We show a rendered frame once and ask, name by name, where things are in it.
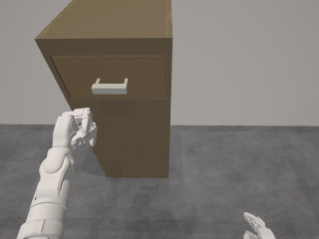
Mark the robot left forearm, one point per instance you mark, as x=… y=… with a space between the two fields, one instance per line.
x=46 y=215

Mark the cabinet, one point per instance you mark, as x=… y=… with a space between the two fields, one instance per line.
x=133 y=134

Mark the drawer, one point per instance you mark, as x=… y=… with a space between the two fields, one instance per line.
x=145 y=74

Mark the robot left hand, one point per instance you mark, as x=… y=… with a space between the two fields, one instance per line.
x=70 y=135

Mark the robot right hand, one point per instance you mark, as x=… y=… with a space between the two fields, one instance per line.
x=258 y=226

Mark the handle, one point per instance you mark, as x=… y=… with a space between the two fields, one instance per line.
x=110 y=89

